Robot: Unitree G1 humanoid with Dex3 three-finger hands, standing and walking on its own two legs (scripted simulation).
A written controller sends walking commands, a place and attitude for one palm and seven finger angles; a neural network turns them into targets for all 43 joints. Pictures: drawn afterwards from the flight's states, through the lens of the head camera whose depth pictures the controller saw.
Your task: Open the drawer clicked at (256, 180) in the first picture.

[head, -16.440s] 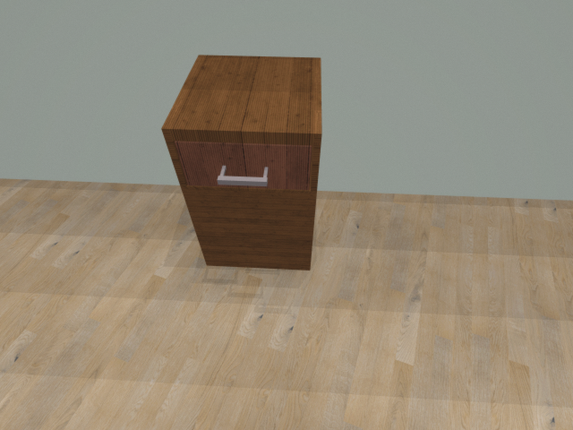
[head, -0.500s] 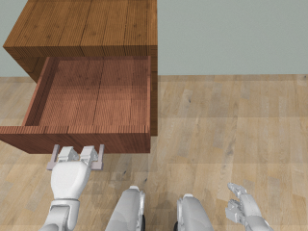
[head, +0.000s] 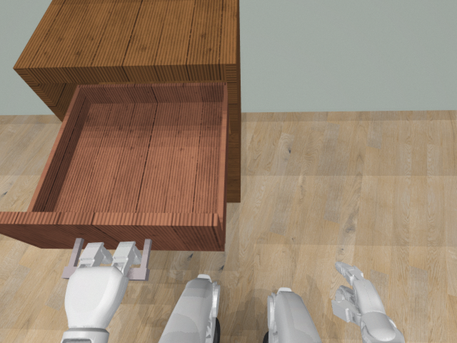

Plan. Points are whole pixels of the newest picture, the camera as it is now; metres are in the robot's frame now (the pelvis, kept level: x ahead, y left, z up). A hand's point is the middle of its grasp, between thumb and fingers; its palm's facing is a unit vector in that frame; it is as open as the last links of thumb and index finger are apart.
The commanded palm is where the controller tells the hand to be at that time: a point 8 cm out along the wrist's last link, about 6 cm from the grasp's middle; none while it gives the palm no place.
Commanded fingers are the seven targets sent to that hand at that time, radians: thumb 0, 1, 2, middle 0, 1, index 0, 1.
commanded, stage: pull the drawer open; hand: left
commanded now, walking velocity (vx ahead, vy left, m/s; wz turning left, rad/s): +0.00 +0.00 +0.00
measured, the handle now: (109, 259) +0.25 +0.24 -0.04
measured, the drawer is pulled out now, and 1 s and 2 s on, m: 0.30 0.30 0.29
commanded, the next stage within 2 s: open the thumb to release the handle in 0.16 s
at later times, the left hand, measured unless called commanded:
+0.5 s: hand (112, 287) +0.20 +0.24 -0.06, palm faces -0.07 -0.07 -0.99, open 6.7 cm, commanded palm +0.18 +0.24 -0.02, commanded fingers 0.00 -0.01 0.51 -0.34 -1.25 -0.34 -1.25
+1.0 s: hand (109, 289) +0.20 +0.24 -0.06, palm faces -0.08 -0.08 -0.99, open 13.7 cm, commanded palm +0.19 +0.23 -0.01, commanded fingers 0.00 -0.50 0.30 -0.30 -1.20 -0.30 -1.20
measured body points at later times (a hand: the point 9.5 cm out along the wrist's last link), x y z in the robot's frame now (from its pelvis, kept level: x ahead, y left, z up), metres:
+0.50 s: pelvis +0.00 +0.00 -0.01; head +0.13 -0.02 +0.42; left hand +0.20 +0.24 -0.01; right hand +0.22 -0.22 -0.15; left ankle +0.04 +0.12 -0.57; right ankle +0.02 -0.10 -0.57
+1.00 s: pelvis -0.01 +0.00 +0.00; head +0.11 -0.01 +0.43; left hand +0.20 +0.24 -0.01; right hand +0.21 -0.22 -0.13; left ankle +0.04 +0.12 -0.57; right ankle +0.02 -0.10 -0.57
